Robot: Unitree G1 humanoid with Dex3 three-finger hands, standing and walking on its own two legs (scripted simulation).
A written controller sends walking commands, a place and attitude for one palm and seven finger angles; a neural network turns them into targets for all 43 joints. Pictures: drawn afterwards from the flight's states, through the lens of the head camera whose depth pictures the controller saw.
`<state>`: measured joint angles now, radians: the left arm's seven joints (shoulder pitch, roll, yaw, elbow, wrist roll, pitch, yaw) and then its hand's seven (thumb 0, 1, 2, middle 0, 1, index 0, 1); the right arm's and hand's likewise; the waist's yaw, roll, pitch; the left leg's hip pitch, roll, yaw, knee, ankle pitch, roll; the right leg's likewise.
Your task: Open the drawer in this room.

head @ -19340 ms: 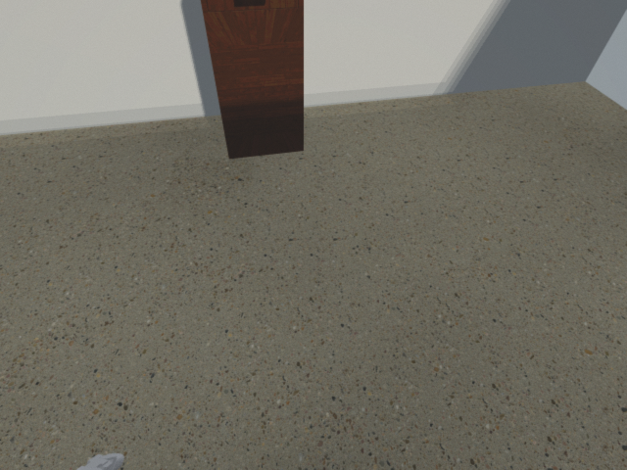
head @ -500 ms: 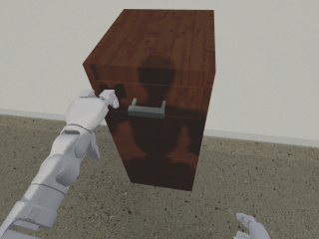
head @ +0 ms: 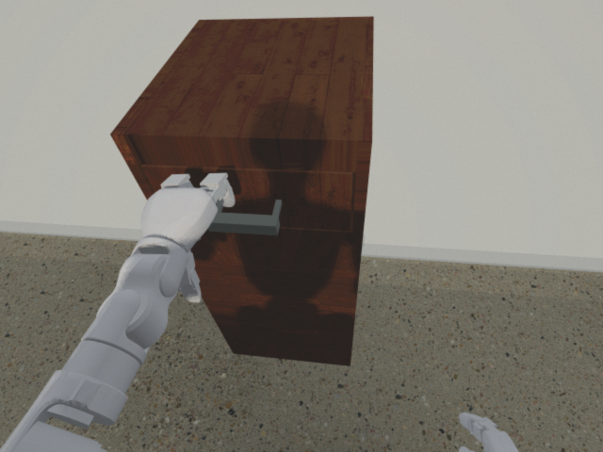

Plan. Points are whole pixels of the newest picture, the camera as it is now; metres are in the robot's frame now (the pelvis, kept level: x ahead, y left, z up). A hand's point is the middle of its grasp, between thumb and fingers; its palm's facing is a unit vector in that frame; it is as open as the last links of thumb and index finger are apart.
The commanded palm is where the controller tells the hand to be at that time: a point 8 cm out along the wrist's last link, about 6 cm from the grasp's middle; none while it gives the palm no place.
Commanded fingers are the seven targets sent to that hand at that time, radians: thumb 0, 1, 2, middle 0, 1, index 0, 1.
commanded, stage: move the hooked fingers above the handle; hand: left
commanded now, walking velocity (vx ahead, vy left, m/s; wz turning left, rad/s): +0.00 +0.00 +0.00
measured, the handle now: (246, 213) +0.48 +0.15 +0.02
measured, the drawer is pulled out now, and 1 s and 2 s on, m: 0.00 0.00 0.00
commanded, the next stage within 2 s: lower the fingers behind the handle in 1.60 s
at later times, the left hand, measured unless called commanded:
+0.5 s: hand (237, 216) +0.43 +0.14 +0.07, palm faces -0.03 -0.06 -1.00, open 13.8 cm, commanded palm +0.41 +0.15 +0.13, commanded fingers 0.00 -0.50 0.30 -0.30 -1.20 -0.30 -1.20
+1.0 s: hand (225, 215) +0.43 +0.16 +0.07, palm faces -0.02 -0.05 -1.00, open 13.8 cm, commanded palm +0.41 +0.16 +0.14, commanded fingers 0.00 -0.50 0.30 -0.30 -1.20 -0.30 -1.20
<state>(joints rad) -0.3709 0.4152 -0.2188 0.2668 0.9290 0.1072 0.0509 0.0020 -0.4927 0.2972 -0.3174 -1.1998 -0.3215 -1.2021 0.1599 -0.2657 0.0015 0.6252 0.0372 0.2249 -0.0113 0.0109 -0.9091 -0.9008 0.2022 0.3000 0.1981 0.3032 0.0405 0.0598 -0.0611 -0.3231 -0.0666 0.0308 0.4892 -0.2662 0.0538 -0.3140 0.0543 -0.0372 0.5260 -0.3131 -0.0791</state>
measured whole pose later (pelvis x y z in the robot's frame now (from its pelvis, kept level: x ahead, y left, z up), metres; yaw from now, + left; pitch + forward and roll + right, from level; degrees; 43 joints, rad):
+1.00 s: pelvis +0.00 +0.00 +0.00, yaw +0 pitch +9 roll +1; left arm -0.66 0.35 -0.27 0.69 0.96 0.05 0.15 0.00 -0.49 0.30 -0.32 -1.20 -0.32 -1.20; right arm 0.23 -0.25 -0.03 0.67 0.05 0.20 -0.04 0.01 -0.91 -0.90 0.20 0.30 0.20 0.30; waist -0.01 0.04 -0.10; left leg -0.42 -0.07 0.03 0.53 -0.28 0.05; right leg -0.40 0.05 -0.04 0.57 -0.32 -0.08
